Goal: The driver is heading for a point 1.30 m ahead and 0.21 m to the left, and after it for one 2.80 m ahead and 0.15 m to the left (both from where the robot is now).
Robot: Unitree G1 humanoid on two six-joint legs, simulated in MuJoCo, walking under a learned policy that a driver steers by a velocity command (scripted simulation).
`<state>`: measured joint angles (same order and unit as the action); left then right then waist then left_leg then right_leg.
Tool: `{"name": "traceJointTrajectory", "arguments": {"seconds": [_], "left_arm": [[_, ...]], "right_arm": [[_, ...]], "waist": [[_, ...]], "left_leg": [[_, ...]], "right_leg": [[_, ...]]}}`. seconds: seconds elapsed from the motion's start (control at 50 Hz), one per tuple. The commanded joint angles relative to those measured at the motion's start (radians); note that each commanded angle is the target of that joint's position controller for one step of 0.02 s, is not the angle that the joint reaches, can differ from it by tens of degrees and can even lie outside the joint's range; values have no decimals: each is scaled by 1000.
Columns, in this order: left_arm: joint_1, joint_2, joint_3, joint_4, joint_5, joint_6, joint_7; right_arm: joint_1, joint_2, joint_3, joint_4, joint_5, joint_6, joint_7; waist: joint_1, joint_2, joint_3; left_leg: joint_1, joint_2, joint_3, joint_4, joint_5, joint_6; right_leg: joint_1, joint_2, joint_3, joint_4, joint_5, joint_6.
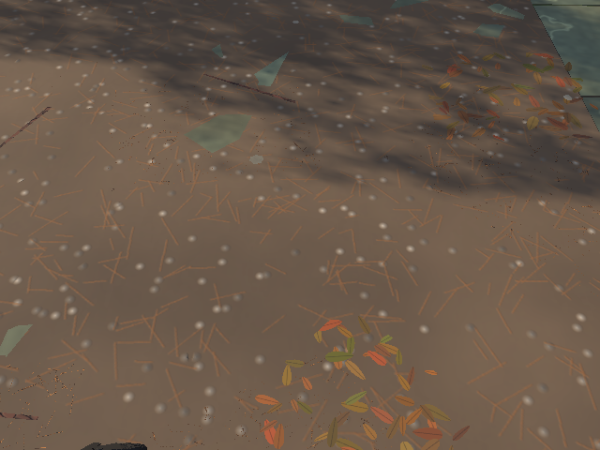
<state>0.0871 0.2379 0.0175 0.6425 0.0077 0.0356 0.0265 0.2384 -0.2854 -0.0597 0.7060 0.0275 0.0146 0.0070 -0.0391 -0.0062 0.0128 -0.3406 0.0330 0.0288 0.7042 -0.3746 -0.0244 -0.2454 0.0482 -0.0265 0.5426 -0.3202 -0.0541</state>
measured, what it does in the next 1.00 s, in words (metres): walks ahead: left foot, then right foot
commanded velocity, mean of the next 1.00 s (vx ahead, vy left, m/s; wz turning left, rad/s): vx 0.36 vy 0.00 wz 0.09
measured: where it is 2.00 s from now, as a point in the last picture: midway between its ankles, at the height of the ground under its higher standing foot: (300, 223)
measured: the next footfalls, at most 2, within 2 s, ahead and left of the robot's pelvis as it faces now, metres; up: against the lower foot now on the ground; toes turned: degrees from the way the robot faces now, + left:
left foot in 0.04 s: +0.03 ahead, +0.12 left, +0.00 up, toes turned +4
right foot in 0.48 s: +0.15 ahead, -0.07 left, +0.00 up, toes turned +35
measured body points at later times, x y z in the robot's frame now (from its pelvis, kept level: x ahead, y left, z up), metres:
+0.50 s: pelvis +0.05 -0.01 +0.00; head +0.07 +0.00 +0.45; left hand +0.08 +0.32 -0.09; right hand +0.34 -0.19 -0.07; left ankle -0.02 +0.11 -0.72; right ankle +0.11 -0.10 -0.73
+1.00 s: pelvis +0.20 +0.07 +0.00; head +0.22 +0.07 +0.45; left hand +0.32 +0.35 -0.09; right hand +0.31 -0.20 -0.10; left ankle +0.09 +0.18 -0.73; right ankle +0.26 -0.07 -0.62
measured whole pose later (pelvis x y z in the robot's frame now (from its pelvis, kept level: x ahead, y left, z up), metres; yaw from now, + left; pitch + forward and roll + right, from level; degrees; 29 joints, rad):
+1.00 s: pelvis +0.20 +0.07 +0.00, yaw +5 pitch +2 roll +2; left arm 0.27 0.31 0.05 0.63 -0.05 -0.03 -0.01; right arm 0.33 -0.27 -0.06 0.72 -0.01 -0.10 -0.01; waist -0.04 -0.04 -0.02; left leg -0.04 -0.02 0.08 0.34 -0.34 0.00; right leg -0.76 -0.09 0.05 1.30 -0.23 -0.01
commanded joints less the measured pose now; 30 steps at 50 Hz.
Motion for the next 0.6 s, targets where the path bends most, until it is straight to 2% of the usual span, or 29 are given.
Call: {"name": "traceJointTrajectory", "arguments": {"seconds": [0.02, 0.04, 0.06, 0.08, 0.1, 0.12, 0.14, 0.16, 0.18, 0.24, 0.28, 0.38, 0.42, 0.44, 0.46, 0.48, 0.5, 0.52, 0.54, 0.56, 0.58, 0.6], "left_arm": [[17, 202, 79, -46, -19, 6, 22], [27, 186, 81, -47, -17, 0, 23], [-4, 151, 75, -93, 20, -11, 19], [-126, 132, 65, -126, 33, -23, 16], [-100, 135, 68, -118, 18, -32, 7], [-76, 136, 72, -98, 2, -33, 2], [-65, 136, 74, -85, -2, -33, 1], [-68, 145, 78, -81, 2, -33, 4], [-71, 130, 76, -80, 0, -35, 0], [-68, 112, 72, -67, -10, -44, -6], [-74, 112, 71, -62, -11, -49, -8], [-50, 147, 85, -48, -18, -67, -18], [26, 170, 92, -16, -16, -74, -28], [60, 159, 87, -2, -14, -79, -35], [60, 131, 77, 0, -6, -81, -40], [118, 146, 73, 3, 7, -83, -41], [206, 275, 98, 35, 24, -87, -49], [169, 273, 96, 21, 8, -102, -50], [154, 239, 88, 13, -15, -107, -40], [174, 230, 83, 13, -26, -107, -34], [197, 225, 81, 16, -36, -107, -30], [223, 217, 77, 20, -39, -103, -21]], "right_arm": [[-13, -101, -29, -87, 3, -21, 10], [11, -144, -44, -89, -4, -21, 4], [34, -265, -78, -101, -9, -26, -9], [115, -263, -79, -95, -29, -31, -7], [121, -237, -70, -97, -45, -43, -9], [64, -223, -71, -104, -32, -47, -15], [13, -209, -68, -117, -9, -41, -21], [-26, -192, -62, -130, 6, -29, -32], [-41, -186, -60, -137, 8, -15, -40], [-28, -202, -70, -147, -2, 8, -52], [-34, -215, -76, -155, 0, 16, -57], [-79, -223, -82, -184, 0, 30, -50], [-118, -196, -67, -193, -2, 32, -49], [-108, -164, -52, -185, 1, 30, -48], [-35, -95, -25, -159, -17, 24, -43], [26, -20, 5, -136, -44, 17, -32], [-2, -45, -1, -188, -16, -2, -30], [-74, -136, -23, -198, 1, -29, -36], [-128, -192, -37, -192, -5, -52, -36], [-149, -181, -35, -182, -28, -75, -30], [-167, -157, -29, -186, -43, -97, -23], [-186, -123, -21, -186, -49, -116, -16]], "waist": [[28, -81, -66], [27, -10, -79], [55, 233, -98], [-35, 310, -114], [-28, 188, -154], [7, 114, -142], [27, 71, -122], [37, 66, -119], [44, 84, -119], [35, 111, -132], [30, 128, -134], [28, 198, -126], [43, 223, -162], [50, 206, -198], [31, 144, -214], [29, -23, -186], [27, -247, -40], [39, -227, 101], [47, -153, 141], [58, -111, 104], [69, -99, 70], [76, -100, 41]], "left_leg": [[-28, -11, 14, -172, 147, 44], [59, 22, -91, -249, 362, 87], [205, 205, -400, -270, 742, 207], [344, 315, -621, -331, 879, 370], [388, 313, -577, -330, 826, 377], [387, 255, -501, -311, 784, 327], [369, 213, -445, -305, 755, 283], [348, 185, -415, -310, 722, 258], [314, 151, -398, -312, 722, 248], [312, 114, -411, -302, 691, 240], [287, 102, -441, -287, 639, 229], [201, 78, -554, -261, 572, 204], [219, 77, -525, -206, 561, 177], [169, 52, -497, -201, 342, 158], [95, -2, -450, -182, 9, 132], [-25, -100, -336, 24, -272, 97], [-291, -186, -213, 229, -343, 61], [-404, -96, -200, 350, -245, 48], [-391, -47, -192, 351, -126, 44], [-357, -34, -179, 332, -64, 39], [-328, -28, -166, 288, -5, 29], [-277, -31, -144, 236, 46, 20]], "right_leg": [[161, -307, 174, -34, 580, -129], [97, -237, 104, 75, 447, -59], [-123, -79, -33, 312, 194, 49], [-378, 68, 37, 512, -322, 93], [-431, 33, 128, 643, -349, 93], [-452, 10, 148, 677, -272, 94], [-470, -5, 147, 646, -205, 102], [-452, -21, 152, 598, -148, 114], [-412, -9, 136, 564, -108, 128], [-369, 25, 126, 402, -51, 152], [-324, 37, 135, 299, -28, 157], [-188, 58, 152, 115, -1, 141], [-100, 21, 121, 1, 76, 120], [24, 4, 97, -88, 183, 100], [143, -27, 129, -110, 153, 80], [199, -177, 343, -201, -145, 14], [166, -328, 770, -412, -590, -166], [76, -395, 955, -479, -702, -244], [32, -369, 866, -448, -579, -224], [45, -312, 775, -429, -470, -191], [71, -267, 705, -419, -368, -167], [76, -221, 633, -412, -276, -145]]}}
